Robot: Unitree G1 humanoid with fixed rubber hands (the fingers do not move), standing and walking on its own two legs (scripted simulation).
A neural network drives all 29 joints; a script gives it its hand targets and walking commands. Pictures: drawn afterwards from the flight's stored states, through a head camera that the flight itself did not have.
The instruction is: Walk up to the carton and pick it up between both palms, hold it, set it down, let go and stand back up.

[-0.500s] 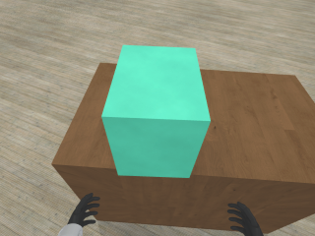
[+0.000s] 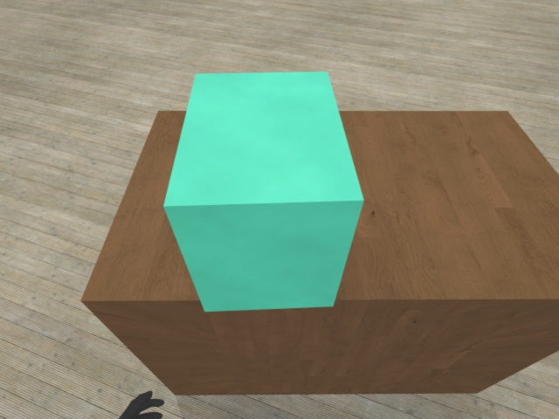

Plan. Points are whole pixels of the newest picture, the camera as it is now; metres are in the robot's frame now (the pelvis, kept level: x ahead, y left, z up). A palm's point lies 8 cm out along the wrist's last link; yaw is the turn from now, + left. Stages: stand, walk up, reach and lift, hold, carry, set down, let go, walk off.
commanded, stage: stand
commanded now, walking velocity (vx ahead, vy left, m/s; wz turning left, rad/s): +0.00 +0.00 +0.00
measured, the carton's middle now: (265, 192) +0.45 +0.05 +0.07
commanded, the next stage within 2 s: none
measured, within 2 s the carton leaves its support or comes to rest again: neither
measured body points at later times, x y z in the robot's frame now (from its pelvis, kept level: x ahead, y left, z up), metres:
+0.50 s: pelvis -0.01 +0.01 +0.00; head -0.01 +0.00 +0.45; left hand +0.06 +0.24 -0.13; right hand +0.01 -0.26 -0.14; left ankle -0.01 +0.10 -0.73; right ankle +0.01 -0.11 -0.73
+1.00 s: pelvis -0.01 +0.01 +0.01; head -0.01 +0.01 +0.46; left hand +0.02 +0.24 -0.14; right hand -0.05 -0.22 -0.15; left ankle -0.01 +0.10 -0.73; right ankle +0.01 -0.11 -0.73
